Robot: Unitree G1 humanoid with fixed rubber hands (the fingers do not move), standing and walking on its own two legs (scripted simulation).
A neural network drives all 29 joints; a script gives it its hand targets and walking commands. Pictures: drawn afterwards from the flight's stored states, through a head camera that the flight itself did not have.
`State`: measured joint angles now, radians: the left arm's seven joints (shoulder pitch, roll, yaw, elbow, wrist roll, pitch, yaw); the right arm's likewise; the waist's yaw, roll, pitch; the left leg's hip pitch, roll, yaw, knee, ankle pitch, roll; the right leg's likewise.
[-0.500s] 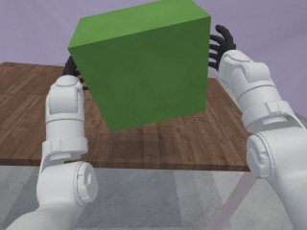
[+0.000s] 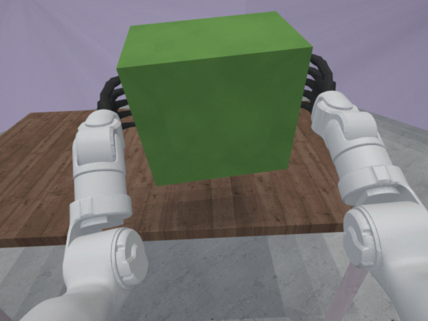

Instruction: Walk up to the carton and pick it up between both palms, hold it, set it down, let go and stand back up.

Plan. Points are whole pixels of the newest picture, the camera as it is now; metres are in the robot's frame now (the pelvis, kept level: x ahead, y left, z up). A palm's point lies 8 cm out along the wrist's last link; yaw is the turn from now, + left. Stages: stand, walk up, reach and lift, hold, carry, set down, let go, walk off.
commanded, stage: set down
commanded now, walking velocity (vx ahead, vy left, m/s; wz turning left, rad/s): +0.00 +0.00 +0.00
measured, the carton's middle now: (213, 101) +0.46 -0.01 +0.27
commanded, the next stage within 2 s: none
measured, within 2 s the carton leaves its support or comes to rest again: neither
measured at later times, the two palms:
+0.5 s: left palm (94, 152) +0.37 +0.22 +0.23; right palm (288, 115) +0.40 -0.15 +0.27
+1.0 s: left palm (118, 163) +0.40 +0.19 +0.18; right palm (297, 143) +0.41 -0.18 +0.19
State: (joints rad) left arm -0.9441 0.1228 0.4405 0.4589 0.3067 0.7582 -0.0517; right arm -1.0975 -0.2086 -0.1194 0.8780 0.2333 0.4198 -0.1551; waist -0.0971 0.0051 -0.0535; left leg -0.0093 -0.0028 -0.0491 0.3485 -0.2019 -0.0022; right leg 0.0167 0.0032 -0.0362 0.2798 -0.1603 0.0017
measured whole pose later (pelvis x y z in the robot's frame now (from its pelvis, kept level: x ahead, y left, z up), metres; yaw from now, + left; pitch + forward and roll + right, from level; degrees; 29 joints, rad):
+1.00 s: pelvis +0.00 -0.01 +0.00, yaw -3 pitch -3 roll +0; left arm -0.83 0.06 0.44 0.53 0.27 0.57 0.08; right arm -0.94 -0.15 -0.20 0.94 0.06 0.19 -0.02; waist 0.01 -0.02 -0.01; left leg -0.10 0.02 0.00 0.32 -0.17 -0.01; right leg -0.11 0.02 0.01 0.29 -0.14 -0.01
